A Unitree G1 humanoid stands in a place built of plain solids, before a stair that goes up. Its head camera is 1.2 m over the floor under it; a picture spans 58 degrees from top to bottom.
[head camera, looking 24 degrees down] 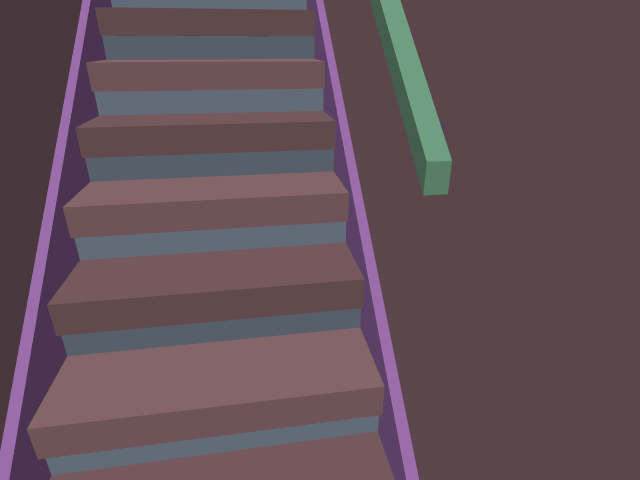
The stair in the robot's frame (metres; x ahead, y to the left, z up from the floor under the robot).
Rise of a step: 0.19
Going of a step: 0.24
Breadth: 0.87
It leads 10 degrees to the left of straight ahead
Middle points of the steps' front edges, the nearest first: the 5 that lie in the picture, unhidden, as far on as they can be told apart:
0.82 0.26 0.38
1.05 0.30 0.57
1.28 0.34 0.77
1.52 0.37 0.96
1.75 0.41 1.15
